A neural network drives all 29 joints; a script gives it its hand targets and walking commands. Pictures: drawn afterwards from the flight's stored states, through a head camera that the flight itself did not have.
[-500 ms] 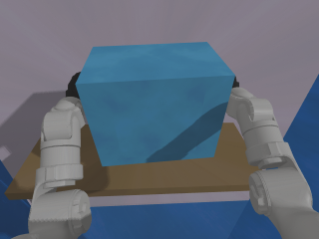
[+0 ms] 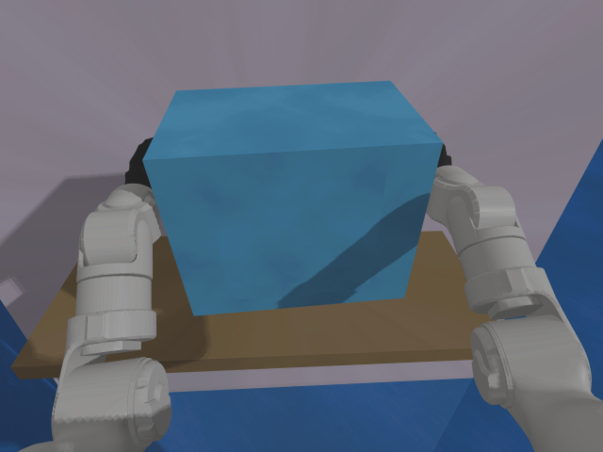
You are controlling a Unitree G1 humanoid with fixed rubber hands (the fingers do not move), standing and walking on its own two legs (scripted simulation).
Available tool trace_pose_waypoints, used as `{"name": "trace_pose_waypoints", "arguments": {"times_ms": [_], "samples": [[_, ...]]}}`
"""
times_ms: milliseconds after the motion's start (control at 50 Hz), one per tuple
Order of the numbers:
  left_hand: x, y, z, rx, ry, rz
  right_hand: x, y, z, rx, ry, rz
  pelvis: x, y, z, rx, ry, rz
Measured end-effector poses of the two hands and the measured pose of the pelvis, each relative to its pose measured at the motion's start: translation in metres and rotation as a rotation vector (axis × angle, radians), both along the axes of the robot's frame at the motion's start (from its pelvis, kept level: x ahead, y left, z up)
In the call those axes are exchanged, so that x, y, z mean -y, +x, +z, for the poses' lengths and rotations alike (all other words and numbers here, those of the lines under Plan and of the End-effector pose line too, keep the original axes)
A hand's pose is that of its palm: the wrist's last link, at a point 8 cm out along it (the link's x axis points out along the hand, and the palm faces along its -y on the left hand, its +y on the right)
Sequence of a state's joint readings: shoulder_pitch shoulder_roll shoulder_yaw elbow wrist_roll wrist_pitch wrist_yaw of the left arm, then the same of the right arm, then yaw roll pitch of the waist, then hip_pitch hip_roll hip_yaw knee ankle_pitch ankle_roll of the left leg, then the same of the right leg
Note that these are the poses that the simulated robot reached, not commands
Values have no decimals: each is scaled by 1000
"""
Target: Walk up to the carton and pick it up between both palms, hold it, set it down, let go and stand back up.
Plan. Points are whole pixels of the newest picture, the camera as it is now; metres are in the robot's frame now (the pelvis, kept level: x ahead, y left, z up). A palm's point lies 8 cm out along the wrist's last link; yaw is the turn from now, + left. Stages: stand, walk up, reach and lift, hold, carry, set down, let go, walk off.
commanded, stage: hold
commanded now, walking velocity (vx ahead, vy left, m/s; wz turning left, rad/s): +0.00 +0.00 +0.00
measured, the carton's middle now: (293, 197) +0.37 -0.01 +0.22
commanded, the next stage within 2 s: none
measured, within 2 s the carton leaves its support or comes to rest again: neither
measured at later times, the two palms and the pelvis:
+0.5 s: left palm (142, 192) +0.36 +0.18 +0.23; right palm (432, 173) +0.37 -0.19 +0.25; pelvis +0.00 +0.00 +0.00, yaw +0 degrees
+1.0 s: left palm (139, 197) +0.36 +0.18 +0.23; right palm (431, 178) +0.37 -0.19 +0.24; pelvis +0.00 +0.00 +0.00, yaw +0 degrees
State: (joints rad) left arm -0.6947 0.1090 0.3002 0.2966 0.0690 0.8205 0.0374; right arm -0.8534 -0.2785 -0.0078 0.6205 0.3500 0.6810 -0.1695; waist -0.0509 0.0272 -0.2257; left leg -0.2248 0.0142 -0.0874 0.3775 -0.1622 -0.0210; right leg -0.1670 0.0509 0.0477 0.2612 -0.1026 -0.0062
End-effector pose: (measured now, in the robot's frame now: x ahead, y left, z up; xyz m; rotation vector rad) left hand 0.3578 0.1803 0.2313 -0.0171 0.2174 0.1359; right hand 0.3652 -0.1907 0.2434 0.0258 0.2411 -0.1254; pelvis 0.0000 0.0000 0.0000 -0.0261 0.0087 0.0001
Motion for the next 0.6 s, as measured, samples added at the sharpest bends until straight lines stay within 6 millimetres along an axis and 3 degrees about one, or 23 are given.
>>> {"name": "trace_pose_waypoints", "arguments": {"times_ms": [440, 600], "samples": [[-1, 6, 4, 13, -8, 2, -2, 7, 7, 13, -14, 5, 2, 2, 0, -17, 0, -1], [-2, 6, -4, -8, -10, 2, -2, 7, -1, -8, -5, 2, 1, 6, 0, 3, 1, 5]]}}
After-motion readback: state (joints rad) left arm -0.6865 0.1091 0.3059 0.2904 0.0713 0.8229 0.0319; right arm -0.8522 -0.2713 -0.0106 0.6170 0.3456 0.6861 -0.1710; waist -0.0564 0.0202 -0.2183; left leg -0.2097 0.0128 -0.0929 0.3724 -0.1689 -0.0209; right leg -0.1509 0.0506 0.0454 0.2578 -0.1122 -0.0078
